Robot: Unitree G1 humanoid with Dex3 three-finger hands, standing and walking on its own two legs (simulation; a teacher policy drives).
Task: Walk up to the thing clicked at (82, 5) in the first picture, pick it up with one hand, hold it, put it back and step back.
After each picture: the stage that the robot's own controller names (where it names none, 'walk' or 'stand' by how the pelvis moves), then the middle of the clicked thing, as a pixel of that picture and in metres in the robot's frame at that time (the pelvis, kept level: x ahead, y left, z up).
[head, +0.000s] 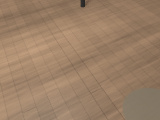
stand; out of the picture +2.24 +0.05 -0.66
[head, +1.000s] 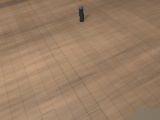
walk; (81, 13) +2.10 +0.23 -0.65
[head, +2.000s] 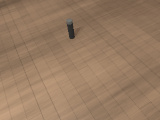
walk; (70, 29) +1.47 +0.28 -0.65
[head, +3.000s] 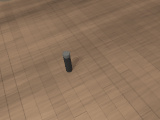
walk; (67, 62) +1.03 +0.26 -0.65
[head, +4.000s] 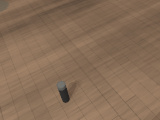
walk; (63, 92) +0.69 +0.26 -0.65
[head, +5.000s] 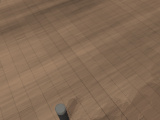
stand; (62, 114) +0.44 +0.22 -0.63
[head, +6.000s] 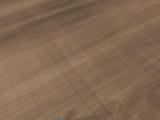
stand; out of the picture +0.40 +0.21 -0.65
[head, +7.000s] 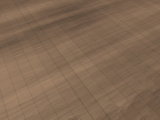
walk; out of the picture +0.37 +0.20 -0.65
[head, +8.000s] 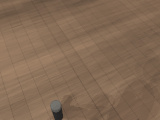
walk; (57, 111) +0.43 +0.17 -0.61
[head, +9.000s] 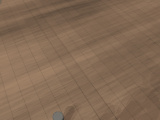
walk; out of the picture +0.41 +0.18 -0.63
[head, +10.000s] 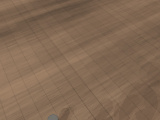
walk; out of the picture +0.40 +0.22 -0.65
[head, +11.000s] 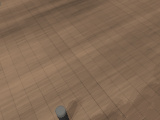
stand; (63, 116) +0.43 +0.24 -0.63
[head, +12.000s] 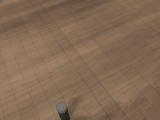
stand; (63, 113) +0.46 +0.18 -0.62
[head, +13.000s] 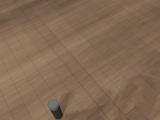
walk; (55, 109) +0.44 +0.24 -0.62
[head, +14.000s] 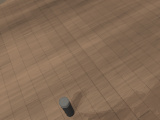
walk; (67, 107) +0.45 +0.24 -0.63
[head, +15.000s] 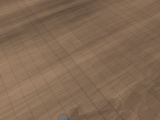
stand; out of the picture +0.41 +0.17 -0.65
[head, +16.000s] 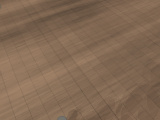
stand; out of the picture +0.40 +0.17 -0.66
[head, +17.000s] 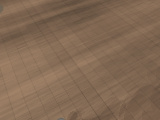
stand; out of the picture +0.39 +0.19 -0.66
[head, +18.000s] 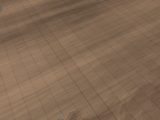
go down; out of the picture +0.38 +0.19 -0.66
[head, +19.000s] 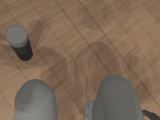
go down; (21, 46) +0.47 +0.22 -0.26
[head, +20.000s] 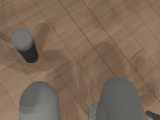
approach; (27, 48) +0.47 +0.22 -0.26
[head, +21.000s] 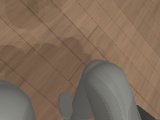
close in; out of the picture +0.46 +0.27 -0.17
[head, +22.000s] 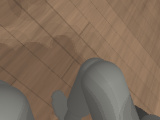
close; out of the picture +0.45 +0.28 -0.16
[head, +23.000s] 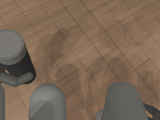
lift; (18, 63) +0.36 +0.23 -0.02
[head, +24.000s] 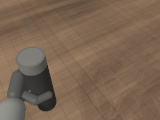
hold; (40, 84) +0.32 +0.16 +0.07
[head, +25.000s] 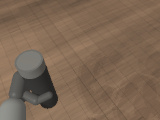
hold; (40, 84) +0.32 +0.16 +0.04
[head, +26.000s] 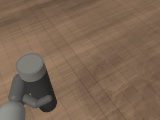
hold; (40, 87) +0.31 +0.16 +0.04
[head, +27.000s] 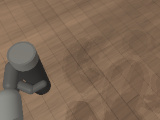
crouch; (34, 73) +0.37 +0.17 -0.01
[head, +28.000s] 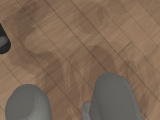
lower; out of the picture +0.48 +0.24 -0.05
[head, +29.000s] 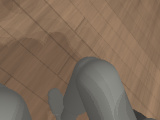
lower; out of the picture +0.45 +0.29 -0.17
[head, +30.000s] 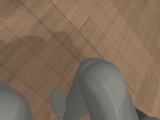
lower; out of the picture +0.45 +0.29 -0.17
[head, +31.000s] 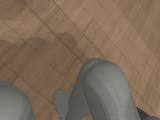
lower; out of the picture +0.44 +0.29 -0.17
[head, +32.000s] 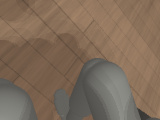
lower; out of the picture +0.43 +0.29 -0.16
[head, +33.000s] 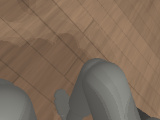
open; out of the picture +0.44 +0.29 -0.17
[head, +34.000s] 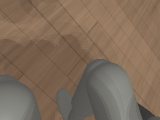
rise; out of the picture +0.43 +0.28 -0.17
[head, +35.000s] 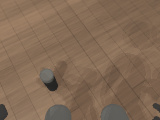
walk; (50, 81) +0.44 +0.20 -0.44
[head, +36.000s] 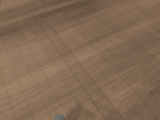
stand; out of the picture +0.40 +0.17 -0.60
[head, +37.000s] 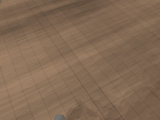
stand; out of the picture +0.39 +0.17 -0.60
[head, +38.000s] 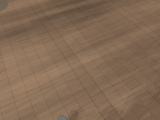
stand; out of the picture +0.40 +0.17 -0.63
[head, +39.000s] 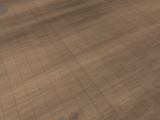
stand; out of the picture +0.40 +0.18 -0.66
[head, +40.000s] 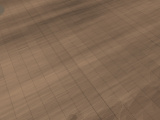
stand; out of the picture +0.38 +0.20 -0.66
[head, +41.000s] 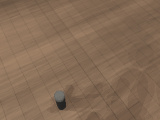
walk; (60, 100) +0.45 +0.16 -0.64
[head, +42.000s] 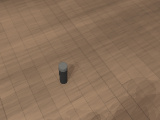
walk; (63, 73) +0.72 +0.15 -0.65
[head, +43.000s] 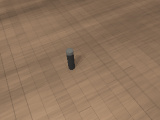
stand; (70, 59) +1.04 +0.21 -0.64
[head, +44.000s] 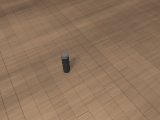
stand; (65, 62) +0.98 +0.19 -0.65
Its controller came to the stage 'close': yes
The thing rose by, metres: 0.68
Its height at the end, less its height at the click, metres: +0.00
